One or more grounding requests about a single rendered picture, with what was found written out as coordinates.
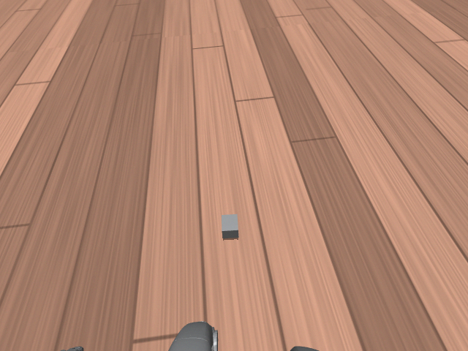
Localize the small box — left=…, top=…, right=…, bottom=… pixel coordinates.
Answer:
left=222, top=214, right=238, bottom=238

